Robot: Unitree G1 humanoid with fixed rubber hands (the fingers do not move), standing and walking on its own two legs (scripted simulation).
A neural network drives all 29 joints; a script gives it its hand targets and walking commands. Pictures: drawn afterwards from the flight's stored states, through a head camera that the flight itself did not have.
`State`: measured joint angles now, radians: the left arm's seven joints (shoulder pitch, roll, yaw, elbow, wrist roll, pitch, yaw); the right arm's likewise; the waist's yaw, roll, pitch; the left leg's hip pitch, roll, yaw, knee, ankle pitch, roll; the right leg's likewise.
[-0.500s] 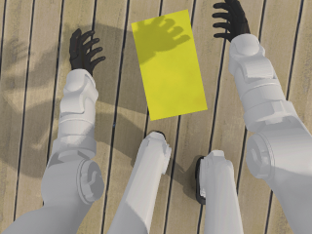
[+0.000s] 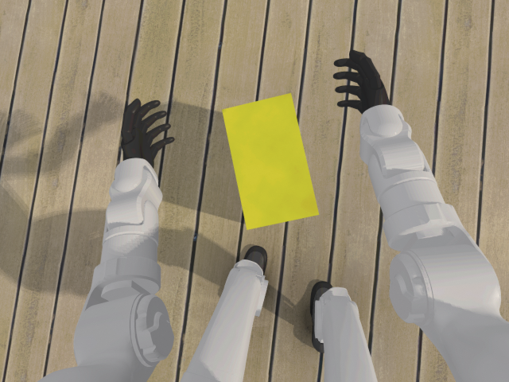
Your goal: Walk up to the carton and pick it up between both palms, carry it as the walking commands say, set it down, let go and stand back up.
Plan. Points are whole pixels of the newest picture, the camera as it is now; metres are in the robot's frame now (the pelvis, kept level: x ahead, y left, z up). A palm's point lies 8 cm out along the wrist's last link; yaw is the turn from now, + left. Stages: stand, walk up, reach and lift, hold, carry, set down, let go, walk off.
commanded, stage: set down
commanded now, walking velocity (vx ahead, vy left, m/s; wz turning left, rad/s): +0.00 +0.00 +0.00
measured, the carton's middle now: (271, 170) +0.46 +0.11 -0.51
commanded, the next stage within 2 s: let go in 0.06 s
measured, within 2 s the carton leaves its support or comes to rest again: neither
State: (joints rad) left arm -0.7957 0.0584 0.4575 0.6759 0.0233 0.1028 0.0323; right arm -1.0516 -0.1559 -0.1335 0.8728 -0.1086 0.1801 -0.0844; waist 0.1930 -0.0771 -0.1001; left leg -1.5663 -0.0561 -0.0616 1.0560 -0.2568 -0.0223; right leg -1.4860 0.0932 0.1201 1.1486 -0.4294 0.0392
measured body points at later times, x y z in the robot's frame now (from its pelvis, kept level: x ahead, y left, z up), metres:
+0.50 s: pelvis +0.04 +0.01 +0.08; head +0.23 +0.03 +0.49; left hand +0.29 +0.27 -0.02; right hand +0.39 -0.13 -0.03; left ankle +0.09 +0.12 -0.62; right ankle +0.03 -0.13 -0.62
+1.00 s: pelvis +0.08 -0.01 +0.12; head +0.12 -0.01 +0.57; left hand +0.25 +0.23 +0.05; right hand +0.27 -0.23 +0.04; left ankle +0.09 +0.12 -0.62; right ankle +0.03 -0.13 -0.62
